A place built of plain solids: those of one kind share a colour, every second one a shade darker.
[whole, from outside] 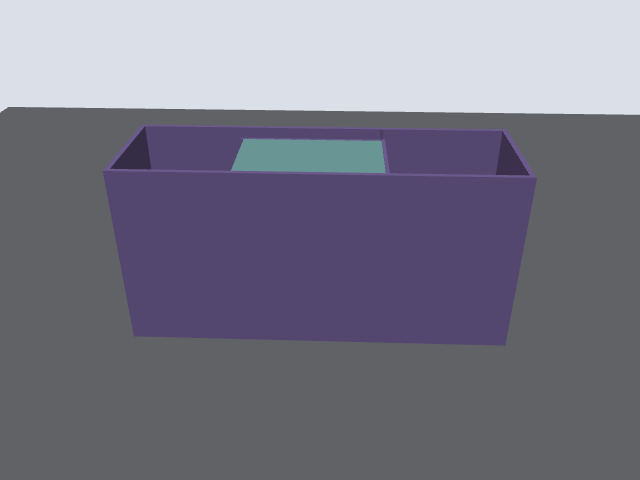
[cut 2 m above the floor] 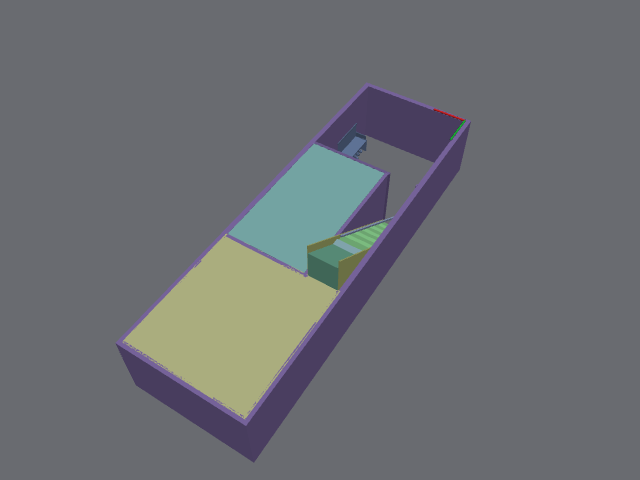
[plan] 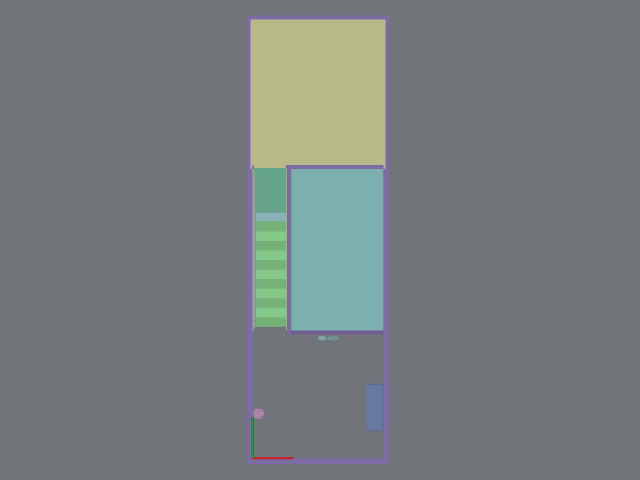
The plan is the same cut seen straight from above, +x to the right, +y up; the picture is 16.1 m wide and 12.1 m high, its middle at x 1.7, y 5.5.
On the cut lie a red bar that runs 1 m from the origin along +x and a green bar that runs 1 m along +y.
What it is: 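A lodging house's back stair, a dwelling of no particular year; the back hall below, the upper passage 2.95 m above it, and between them a joiner's timber flight of 17 risers of about 0.173 m on goings of about 0.240 m, 0.81 m clear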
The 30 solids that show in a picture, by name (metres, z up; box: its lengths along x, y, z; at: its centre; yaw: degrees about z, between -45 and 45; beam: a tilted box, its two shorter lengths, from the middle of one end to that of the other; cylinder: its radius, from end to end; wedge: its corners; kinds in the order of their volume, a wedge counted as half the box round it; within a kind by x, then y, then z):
{
 "beside_box_1": {"box": [2.33, 4.08, 5.57], "at": [2.14, 5.25, 2.73]},
 "upper_1": {"box": [3.4, 3.77, 3.0], "at": [1.65, 9.18, 1.45]},
 "wall_1": {"box": [0.15, 11.31, 5.57], "at": [-0.07, 5.5, 2.73]},
 "wall_2": {"box": [0.1, 4.28, 5.57], "at": [0.92, 5.25, 2.73]},
 "wall_3": {"box": [3.6, 0.15, 5.57], "at": [1.65, -0.07, 2.73]},
 "wall_4": {"box": [3.6, 0.15, 5.57], "at": [1.65, 11.09, 2.73]},
 "wall_5": {"box": [2.46, 0.1, 2.78], "at": [2.07, 3.17, 1.34]},
 "wall_6": {"box": [2.46, 0.1, 5.57], "at": [2.07, 7.34, 2.73]},
 "wall_7": {"box": [0.15, 11.31, 5.57], "at": [3.38, 5.5, 2.73]},
 "carriage_1": {"wedge": [[0.03, 3.37, -0.05], [0.03, 3.37, 0.0], [0.03, 7.31, -0.05], [0.03, 7.31, 2.86], [0.85, 3.37, -0.05], [0.85, 3.37, 0.0], [0.85, 7.31, -0.05], [0.85, 7.31, 2.86]]},
 "string_1": {"wedge": [[0.0, 3.22, -0.05], [0.0, 3.22, 0.15], [0.0, 7.29, -0.05], [0.0, 7.29, 3.1], [0.03, 3.22, -0.05], [0.03, 3.22, 0.15], [0.03, 7.29, -0.05], [0.03, 7.29, 3.1]]},
 "string_2": {"wedge": [[0.84, 3.22, -0.05], [0.84, 3.22, 0.15], [0.84, 7.29, -0.05], [0.84, 7.29, 3.1], [0.87, 3.22, -0.05], [0.87, 3.22, 0.15], [0.87, 7.29, -0.05], [0.87, 7.29, 3.1]]},
 "rail_1": {"wedge": [[0.04, 3.29, 0.98], [0.04, 3.29, 1.03], [0.04, 7.17, 3.79], [0.04, 7.17, 3.84], [0.09, 3.29, 0.98], [0.09, 3.29, 1.03], [0.09, 7.17, 3.79], [0.09, 7.17, 3.84]]},
 "tread_1": {"wedge": [[0.02, 3.31, 0.12], [0.02, 3.31, 0.17], [0.02, 3.61, 0.12], [0.02, 3.61, 0.17], [0.85, 3.31, 0.12], [0.85, 3.31, 0.17], [0.85, 3.61, 0.12], [0.85, 3.61, 0.17]]},
 "tread_2": {"wedge": [[0.02, 3.55, 0.29], [0.02, 3.55, 0.35], [0.02, 3.85, 0.29], [0.02, 3.85, 0.35], [0.85, 3.55, 0.29], [0.85, 3.55, 0.35], [0.85, 3.85, 0.29], [0.85, 3.85, 0.35]]},
 "tread_3": {"wedge": [[0.02, 3.79, 0.47], [0.02, 3.79, 0.52], [0.02, 4.09, 0.47], [0.02, 4.09, 0.52], [0.85, 3.79, 0.47], [0.85, 3.79, 0.52], [0.85, 4.09, 0.47], [0.85, 4.09, 0.52]]},
 "tread_4": {"wedge": [[0.02, 4.03, 0.64], [0.02, 4.03, 0.7], [0.02, 4.33, 0.64], [0.02, 4.33, 0.7], [0.85, 4.03, 0.64], [0.85, 4.03, 0.7], [0.85, 4.33, 0.64], [0.85, 4.33, 0.7]]},
 "tread_5": {"wedge": [[0.02, 4.27, 0.82], [0.02, 4.27, 0.87], [0.02, 4.57, 0.82], [0.02, 4.57, 0.87], [0.85, 4.27, 0.82], [0.85, 4.27, 0.87], [0.85, 4.57, 0.82], [0.85, 4.57, 0.87]]},
 "tread_6": {"wedge": [[0.02, 4.51, 0.99], [0.02, 4.51, 1.04], [0.02, 4.81, 0.99], [0.02, 4.81, 1.04], [0.85, 4.51, 0.99], [0.85, 4.51, 1.04], [0.85, 4.81, 0.99], [0.85, 4.81, 1.04]]},
 "tread_7": {"wedge": [[0.02, 4.75, 1.16], [0.02, 4.75, 1.22], [0.02, 5.05, 1.16], [0.02, 5.05, 1.22], [0.85, 4.75, 1.16], [0.85, 4.75, 1.22], [0.85, 5.05, 1.16], [0.85, 5.05, 1.22]]},
 "tread_8": {"wedge": [[0.02, 4.99, 1.34], [0.02, 4.99, 1.39], [0.02, 5.29, 1.34], [0.02, 5.29, 1.39], [0.85, 4.99, 1.34], [0.85, 4.99, 1.39], [0.85, 5.29, 1.34], [0.85, 5.29, 1.39]]},
 "tread_9": {"wedge": [[0.02, 5.23, 1.51], [0.02, 5.23, 1.57], [0.02, 5.53, 1.51], [0.02, 5.53, 1.57], [0.85, 5.23, 1.51], [0.85, 5.23, 1.57], [0.85, 5.53, 1.51], [0.85, 5.53, 1.57]]},
 "tread_10": {"wedge": [[0.02, 5.47, 1.69], [0.02, 5.47, 1.74], [0.02, 5.77, 1.69], [0.02, 5.77, 1.74], [0.85, 5.47, 1.69], [0.85, 5.47, 1.74], [0.85, 5.77, 1.69], [0.85, 5.77, 1.74]]},
 "tread_11": {"wedge": [[0.02, 5.71, 1.86], [0.02, 5.71, 1.91], [0.02, 6.01, 1.86], [0.02, 6.01, 1.91], [0.85, 5.71, 1.86], [0.85, 5.71, 1.91], [0.85, 6.01, 1.86], [0.85, 6.01, 1.91]]},
 "boot_bench_1": {"box": [0.42, 1.14, 0.028], "at": [3.08, 1.28, 0.45]},
 "boot_bench_2": {"box": [0.39, 0.03, 0.17], "at": [3.1, 0.69, 0.55]},
 "boot_bench_3": {"box": [0.032, 1.2, 0.05], "at": [3.28, 1.28, 0.97]},
 "boot_bench_4": {"box": [0.02, 1.14, 0.85], "at": [3.29, 1.28, 0.53]},
 "stick_bin_1": {"cylinder": 0.12, "from": [0.15, 1.12, 0.02], "to": [0.15, 1.12, 0.58]},
 "riser_1": {"wedge": [[0.02, 5.98, 1.88], [0.02, 5.98, 2.04], [0.02, 6.25, 1.97], [0.02, 6.25, 2.04], [0.85, 5.98, 1.88], [0.85, 5.98, 2.04], [0.85, 6.25, 1.97], [0.85, 6.25, 2.04]]}
}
